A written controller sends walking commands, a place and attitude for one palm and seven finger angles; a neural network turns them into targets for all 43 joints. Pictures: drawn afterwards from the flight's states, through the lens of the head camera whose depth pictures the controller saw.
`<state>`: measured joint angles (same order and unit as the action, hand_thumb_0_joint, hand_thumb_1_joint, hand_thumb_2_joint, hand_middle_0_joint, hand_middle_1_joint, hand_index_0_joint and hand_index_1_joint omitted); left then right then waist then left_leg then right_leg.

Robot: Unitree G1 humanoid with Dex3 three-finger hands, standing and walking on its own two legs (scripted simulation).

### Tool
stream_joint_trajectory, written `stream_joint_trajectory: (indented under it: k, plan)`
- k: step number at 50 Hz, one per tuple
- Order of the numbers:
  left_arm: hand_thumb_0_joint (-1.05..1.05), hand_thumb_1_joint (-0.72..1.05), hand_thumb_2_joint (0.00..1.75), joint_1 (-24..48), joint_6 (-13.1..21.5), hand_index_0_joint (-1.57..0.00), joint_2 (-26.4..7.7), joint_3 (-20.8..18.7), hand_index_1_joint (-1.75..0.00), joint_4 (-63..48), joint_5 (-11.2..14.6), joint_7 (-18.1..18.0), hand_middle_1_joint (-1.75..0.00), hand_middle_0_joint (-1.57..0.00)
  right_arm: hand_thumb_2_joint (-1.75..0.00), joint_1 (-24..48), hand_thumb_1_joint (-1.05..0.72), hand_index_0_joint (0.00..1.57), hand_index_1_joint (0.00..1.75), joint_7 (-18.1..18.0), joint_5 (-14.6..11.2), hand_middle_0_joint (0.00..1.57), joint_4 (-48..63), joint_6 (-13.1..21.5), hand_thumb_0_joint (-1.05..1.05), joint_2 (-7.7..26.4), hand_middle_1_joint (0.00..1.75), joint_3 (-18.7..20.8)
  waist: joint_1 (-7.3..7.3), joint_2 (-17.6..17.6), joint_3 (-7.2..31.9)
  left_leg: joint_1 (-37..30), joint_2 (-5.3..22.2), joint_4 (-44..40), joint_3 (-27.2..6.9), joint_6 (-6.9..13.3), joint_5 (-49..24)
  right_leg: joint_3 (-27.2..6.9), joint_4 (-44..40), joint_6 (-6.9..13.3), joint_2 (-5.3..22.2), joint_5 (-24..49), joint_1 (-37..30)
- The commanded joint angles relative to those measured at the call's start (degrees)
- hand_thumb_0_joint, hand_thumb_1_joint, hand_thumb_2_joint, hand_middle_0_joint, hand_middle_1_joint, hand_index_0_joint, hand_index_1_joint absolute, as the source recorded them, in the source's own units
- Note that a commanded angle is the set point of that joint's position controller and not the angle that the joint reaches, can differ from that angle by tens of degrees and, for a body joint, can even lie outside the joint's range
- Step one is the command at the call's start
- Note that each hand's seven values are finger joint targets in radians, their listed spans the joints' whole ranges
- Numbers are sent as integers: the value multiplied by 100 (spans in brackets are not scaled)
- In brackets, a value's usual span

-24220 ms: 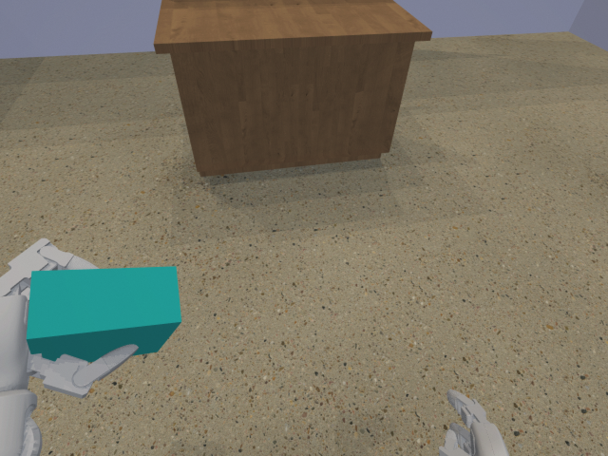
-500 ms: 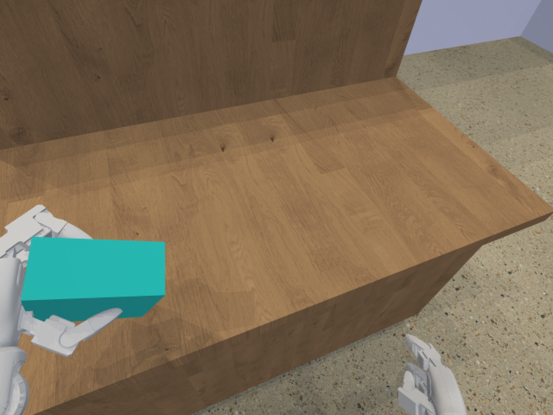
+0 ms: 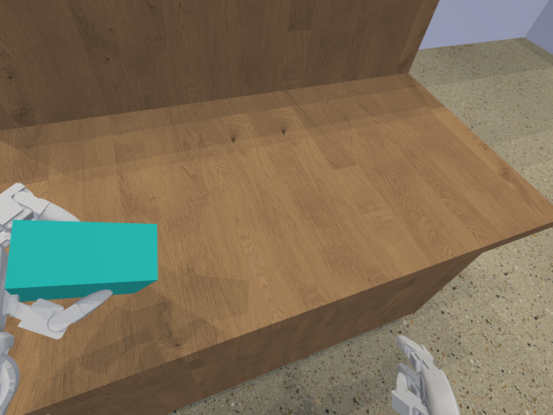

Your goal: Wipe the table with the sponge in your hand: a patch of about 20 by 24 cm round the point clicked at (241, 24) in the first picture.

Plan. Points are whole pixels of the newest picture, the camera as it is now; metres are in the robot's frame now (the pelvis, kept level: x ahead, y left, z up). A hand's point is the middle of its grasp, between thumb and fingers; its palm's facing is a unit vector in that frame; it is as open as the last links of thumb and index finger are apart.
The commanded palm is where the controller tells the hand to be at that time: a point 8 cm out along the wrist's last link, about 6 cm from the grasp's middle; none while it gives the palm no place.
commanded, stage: look again from close up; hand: left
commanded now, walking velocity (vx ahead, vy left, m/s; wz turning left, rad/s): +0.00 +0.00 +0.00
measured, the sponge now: (106, 263) +0.24 +0.22 +0.13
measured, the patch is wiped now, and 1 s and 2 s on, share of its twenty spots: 0.00 0.00 0.00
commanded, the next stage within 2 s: shuffle to correct the standing spot in 0.38 s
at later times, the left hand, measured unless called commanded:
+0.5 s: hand (56, 274) +0.21 +0.25 +0.15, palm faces +0.36 -0.86 -0.37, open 10.1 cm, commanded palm +0.15 +0.29 +0.17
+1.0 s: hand (124, 275) +0.22 +0.19 +0.15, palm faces +0.29 -0.87 -0.40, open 10.1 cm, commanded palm +0.16 +0.23 +0.17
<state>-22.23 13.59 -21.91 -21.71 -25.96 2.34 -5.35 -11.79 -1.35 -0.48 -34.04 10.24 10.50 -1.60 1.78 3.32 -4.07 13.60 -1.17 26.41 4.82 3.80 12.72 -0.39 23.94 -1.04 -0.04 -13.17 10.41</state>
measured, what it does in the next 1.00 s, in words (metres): stands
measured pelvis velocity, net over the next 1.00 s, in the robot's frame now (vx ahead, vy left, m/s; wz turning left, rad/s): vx -0.01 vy -0.05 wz -0.02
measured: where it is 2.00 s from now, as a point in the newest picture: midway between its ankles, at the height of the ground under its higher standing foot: outside the picture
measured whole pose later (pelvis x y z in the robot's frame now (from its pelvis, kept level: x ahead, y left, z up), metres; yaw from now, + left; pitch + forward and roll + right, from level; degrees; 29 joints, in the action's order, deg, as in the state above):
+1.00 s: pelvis -0.01 -0.05 +0.00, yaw -1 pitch +0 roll -1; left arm -25.1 9.8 -22.3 -20.9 -28.3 3.6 -3.6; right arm -11.3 -1.3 -0.6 -31.5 6.9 10.8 0.0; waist 0.8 1.5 -3.8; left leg 16.2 3.5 28.6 4.2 -0.2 12.9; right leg 0.1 24.7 2.9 -4.6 -12.4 12.8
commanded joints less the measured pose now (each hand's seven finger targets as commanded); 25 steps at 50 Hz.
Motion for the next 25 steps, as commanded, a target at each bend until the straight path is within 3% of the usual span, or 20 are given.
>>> stream_joint_trajectory:
  k: [1, 3, 4, 5, 7, 9, 10, 14, 15, 18, 19, 20, 24, 25]
  plan:
    - [0, 10, 130, 338, 347, -120, -795, -350, -160, -1360, 43, -93, -160, -120, -90, 467, -90, 20, 30, -57, -19, 20, 906, 290, 0, 819, 30, 347, -49, -788, 1088, -433, 764, -598, -799, -333, -1223, -264, -119, 191, 249, 1147, -249]
    - [0, 10, 130, 305, 320, -120, -832, -408, -160, -1338, 38, -108, -160, -120, -90, 460, -90, 20, 30, -71, -21, 20, 944, 230, 0, 805, 30, 348, -48, -756, 1068, -397, 771, -599, -785, -340, -1134, -280, -149, 194, 276, 1138, -265]
    - [0, 10, 130, 309, 291, -120, -1007, -621, -160, -1361, 19, -145, -160, -120, -90, 565, -90, 20, 30, -89, -39, 20, 934, 209, 0, 797, 30, 330, -37, -773, 1071, -417, 752, -628, -761, -373, -1146, -258, -145, 191, 231, 1129, -251]
    - [0, 10, 130, 238, 289, -120, -786, -428, -160, -1207, 69, -101, -160, -120, -90, 504, -90, 20, 30, -92, -5, 20, 951, 148, 0, 776, 30, 290, -54, -726, 1039, -286, 757, -696, -788, -352, -990, -167, -192, 173, 231, 1034, -294]
    - [0, 10, 130, 326, 293, -120, -929, -530, -160, -1445, 65, -99, -160, -120, -90, 493, -90, 20, 30, -112, -24, 20, 1016, 132, 0, 789, 30, 336, -63, -757, 1079, -342, 748, -644, -786, -357, -1003, -255, -205, 197, 258, 1162, -344]
    - [0, 10, 130, 374, 281, -120, -1071, -659, -160, -1611, 47, -137, -160, -120, -90, 603, -90, 20, 30, -130, -37, 20, 1037, 132, 0, 777, 30, 296, -47, -1036, 1096, -385, 747, -718, -777, -419, -988, -196, -150, 194, 225, 1065, -320]
    - [0, 10, 130, 306, 300, -120, -853, -466, -160, -1497, 75, -99, -160, -120, -90, 532, -90, 20, 30, -124, -3, 20, 1027, 106, 0, 772, 30, 276, -56, -982, 1095, -321, 756, -762, -794, -395, -942, -112, -160, 187, 188, 988, -337]
    - [0, 10, 130, 276, 261, -120, -1032, -612, -160, -1648, 48, -140, -160, -120, -90, 599, -90, 20, 30, -142, -31, 20, 1054, 137, 0, 779, 30, 291, -47, -941, 1188, -446, 761, -692, -757, -415, -967, -158, -182, 183, 220, 1075, -361]
    - [0, 10, 130, 221, 272, -120, -775, -386, -160, -1476, 77, -95, -160, -120, -90, 505, -90, 20, 30, -129, -2, 20, 1025, 112, 0, 793, 30, 278, -68, -823, 1135, -353, 752, -749, -784, -386, -832, -99, -224, 175, 193, 980, -350]
    - [0, 10, 130, 275, 239, -120, -844, -411, -160, -1432, 60, -106, -160, -120, -90, 473, -90, 20, 30, -140, -22, 20, 1027, 127, 0, 822, 30, 324, -76, -761, 1063, -321, 758, -759, -816, -380, -576, -229, -286, 184, 244, 945, -318]
    - [0, 10, 130, 337, 231, -120, -928, -508, -160, -1489, 19, -142, -160, -120, -90, 576, -90, 20, 30, -156, -44, 20, 1001, 136, 0, 819, 30, 320, -69, -910, 1060, -345, 745, -806, -774, -405, -490, -227, -273, 182, 210, 898, -299]
    - [0, 10, 130, 303, 247, -120, -726, -315, -160, -1341, 45, -105, -160, -120, -90, 494, -90, 20, 30, -146, -10, 20, 976, 109, 0, 821, 30, 293, -76, -858, 1018, -267, 744, -850, -797, -371, -394, -143, -309, 172, 190, 820, -288]
    - [0, 10, 130, 400, 225, -120, -965, -512, -160, -1441, -6, -158, -160, -120, -90, 589, -90, 20, 30, -169, -48, 20, 993, 139, 0, 824, 30, 318, -68, -822, 966, -225, 737, -876, -812, -371, -169, -222, -328, 174, 213, 740, -282]
    - [0, 10, 130, 336, 238, -120, -777, -362, -160, -1290, 37, -118, -160, -120, -90, 518, -90, 20, 30, -160, -17, 20, 973, 109, 0, 796, 30, 291, -72, -749, 953, -154, 758, -952, -854, -350, -28, -141, -354, 152, 175, 629, -284]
